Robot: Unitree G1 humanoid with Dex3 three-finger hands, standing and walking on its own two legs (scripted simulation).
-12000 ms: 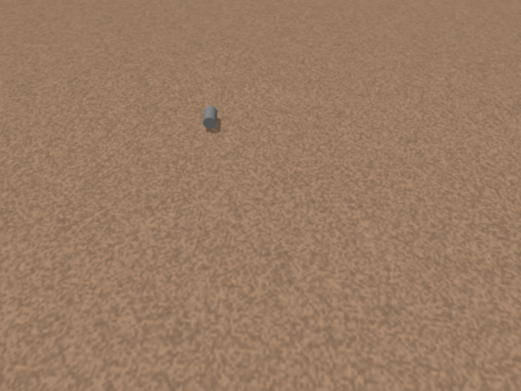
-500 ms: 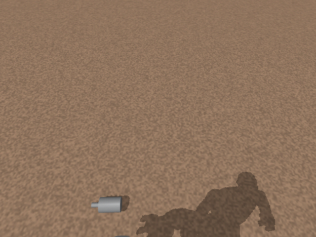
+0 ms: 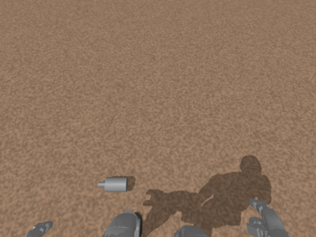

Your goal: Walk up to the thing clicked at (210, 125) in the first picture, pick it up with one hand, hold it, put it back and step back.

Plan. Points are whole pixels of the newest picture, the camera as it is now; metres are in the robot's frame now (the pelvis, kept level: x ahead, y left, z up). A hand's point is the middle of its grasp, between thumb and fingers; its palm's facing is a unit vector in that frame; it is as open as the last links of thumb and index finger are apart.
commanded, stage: walk up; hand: left
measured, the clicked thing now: (112, 184) +0.43 +0.27 -0.70
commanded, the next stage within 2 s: stand in 0.06 s
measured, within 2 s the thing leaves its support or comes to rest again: neither
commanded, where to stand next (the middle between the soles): +0.05 +0.00 m, yaw +1 degrees
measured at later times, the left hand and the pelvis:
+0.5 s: hand out of the picture +0.06 +0.25 -0.12, palm faces -0.02 -0.94 -0.33, open 7.4 cm; pelvis -0.02 +0.00 +0.03, yaw -1 degrees
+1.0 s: hand out of the picture +0.05 +0.27 -0.12, palm faces -0.05 -0.94 -0.34, open 7.4 cm; pelvis -0.02 +0.02 +0.04, yaw -2 degrees
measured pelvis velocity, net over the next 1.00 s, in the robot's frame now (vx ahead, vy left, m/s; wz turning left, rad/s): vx -0.02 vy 0.02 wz -0.03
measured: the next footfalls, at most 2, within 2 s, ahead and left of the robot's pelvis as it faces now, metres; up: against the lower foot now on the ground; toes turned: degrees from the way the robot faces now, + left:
right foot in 0.06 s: +0.04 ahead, -0.16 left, +0.00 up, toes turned +4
left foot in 0.32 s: +0.04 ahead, +0.10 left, +0.00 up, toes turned +3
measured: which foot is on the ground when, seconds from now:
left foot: down 0.00-0.08, up 0.10-0.30, down 0.32-1.00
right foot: up 0.00-0.04, down 0.06-1.00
